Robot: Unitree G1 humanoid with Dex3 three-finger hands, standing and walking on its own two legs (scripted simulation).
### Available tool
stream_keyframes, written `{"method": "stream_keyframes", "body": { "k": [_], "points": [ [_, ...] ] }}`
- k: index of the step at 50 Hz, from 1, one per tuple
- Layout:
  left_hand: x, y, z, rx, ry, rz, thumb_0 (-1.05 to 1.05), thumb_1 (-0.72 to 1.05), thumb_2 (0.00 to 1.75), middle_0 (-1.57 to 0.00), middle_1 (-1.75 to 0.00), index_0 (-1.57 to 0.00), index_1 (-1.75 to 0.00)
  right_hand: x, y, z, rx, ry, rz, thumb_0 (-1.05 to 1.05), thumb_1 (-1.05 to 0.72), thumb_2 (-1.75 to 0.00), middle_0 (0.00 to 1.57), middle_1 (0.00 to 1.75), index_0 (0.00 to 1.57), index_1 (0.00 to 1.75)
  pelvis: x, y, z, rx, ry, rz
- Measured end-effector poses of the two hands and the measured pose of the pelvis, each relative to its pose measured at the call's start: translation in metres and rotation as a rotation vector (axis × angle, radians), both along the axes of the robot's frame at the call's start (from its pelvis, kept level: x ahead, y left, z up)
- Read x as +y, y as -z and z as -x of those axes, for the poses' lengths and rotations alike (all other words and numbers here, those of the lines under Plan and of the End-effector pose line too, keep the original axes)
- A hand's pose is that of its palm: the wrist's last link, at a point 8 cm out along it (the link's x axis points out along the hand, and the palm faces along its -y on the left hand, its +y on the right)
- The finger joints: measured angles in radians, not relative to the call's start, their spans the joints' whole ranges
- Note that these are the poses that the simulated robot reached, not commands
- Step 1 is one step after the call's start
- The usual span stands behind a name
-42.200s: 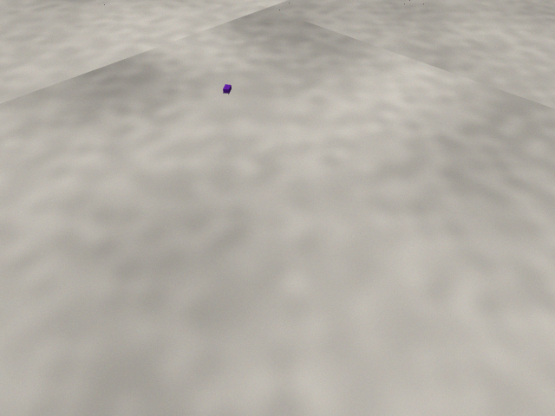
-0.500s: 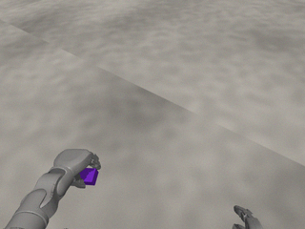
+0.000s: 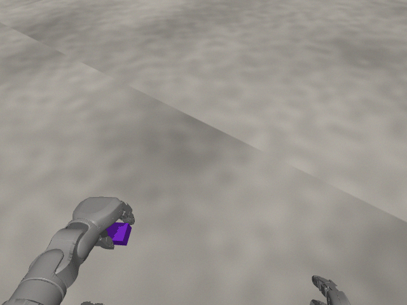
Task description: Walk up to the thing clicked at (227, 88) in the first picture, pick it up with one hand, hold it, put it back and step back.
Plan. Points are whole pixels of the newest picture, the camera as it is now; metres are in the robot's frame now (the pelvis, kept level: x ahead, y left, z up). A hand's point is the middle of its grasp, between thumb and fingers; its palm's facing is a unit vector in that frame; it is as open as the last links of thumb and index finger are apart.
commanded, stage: crouch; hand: left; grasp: from above
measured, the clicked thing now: (113, 233) +0.31 +0.22 -0.07
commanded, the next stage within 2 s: none
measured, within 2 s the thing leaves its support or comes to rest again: neither
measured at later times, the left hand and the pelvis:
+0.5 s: hand (111, 242) +0.31 +0.23 -0.10, palm faces -0.43 +0.05 -0.90, open 7.1 cm; pelvis -0.01 +0.00 -0.04, yaw +1 degrees
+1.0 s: hand (134, 250) +0.38 +0.25 -0.35, palm faces -0.45 +0.08 -0.89, open 7.1 cm; pelvis -0.06 +0.02 -0.23, yaw +0 degrees
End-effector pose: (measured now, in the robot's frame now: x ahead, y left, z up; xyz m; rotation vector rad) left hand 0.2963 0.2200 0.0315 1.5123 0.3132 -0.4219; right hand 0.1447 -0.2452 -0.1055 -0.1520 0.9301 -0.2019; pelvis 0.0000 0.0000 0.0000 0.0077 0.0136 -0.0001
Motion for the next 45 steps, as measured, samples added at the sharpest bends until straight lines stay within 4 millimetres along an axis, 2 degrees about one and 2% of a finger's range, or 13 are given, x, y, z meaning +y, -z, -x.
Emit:
{"method": "stream_keyframes", "body": {
  "k": [11,15,19,23,28,37,45],
  "points": [
    [0.003,0.005,-0.004,0.016,0.001,0.003,0.00,0.49,0.05,-0.90,-0.25,-0.96,-0.18,0.000,0.002,0.002,0.023,0.010,-0.001,0.01,-0.91,-0.89,0.20,0.30,0.20,0.30,0.001,0.000,-0.003,0.010,0.000,0.000],
    [0.003,0.016,-0.004,0.024,0.007,0.009,-0.01,0.47,0.08,-0.90,-0.26,-0.96,-0.19,-0.001,0.004,0.003,0.037,0.010,0.003,0.01,-0.91,-0.89,0.20,0.30,0.20,0.30,0.000,0.002,-0.003,0.026,-0.003,0.000],
    [0.004,0.035,-0.004,0.019,0.027,0.010,-0.01,0.46,0.10,-0.91,-0.27,-0.96,-0.20,-0.003,0.010,0.007,0.063,0.001,0.018,0.01,-0.91,-0.89,0.20,0.30,0.20,0.30,0.000,0.009,0.000,0.065,-0.010,0.002],
    [0.008,0.062,-0.010,-0.005,0.046,-0.022,-0.01,0.45,0.11,-0.91,-0.27,-0.96,-0.21,-0.009,0.026,0.014,0.100,-0.013,0.040,0.01,-0.91,-0.89,0.20,0.30,0.20,0.30,-0.001,0.025,0.006,0.132,-0.019,0.009],
    [0.014,0.106,-0.022,-0.031,0.046,-0.075,-0.01,0.45,0.11,-0.91,-0.28,-0.96,-0.21,-0.018,0.058,0.034,0.162,-0.010,0.068,0.00,-0.91,-0.89,0.20,0.30,0.20,0.30,0.001,0.056,0.017,0.228,-0.027,0.020],
    [0.020,0.202,-0.053,-0.041,0.034,-0.103,-0.01,0.45,0.12,-0.90,-0.28,-0.95,-0.22,-0.031,0.135,0.100,0.327,0.031,0.126,0.00,-0.92,-0.89,0.20,0.30,0.20,0.30,0.006,0.130,0.038,0.409,-0.033,0.041],
    [0.022,0.276,-0.081,-0.051,0.010,-0.108,-0.01,0.45,0.11,-0.91,-0.27,-0.96,-0.21,-0.023,0.203,0.152,0.439,0.081,0.128,0.00,-0.92,-0.89,0.20,0.30,0.20,0.30,0.013,0.197,0.049,0.523,-0.028,0.058]
  ]
}}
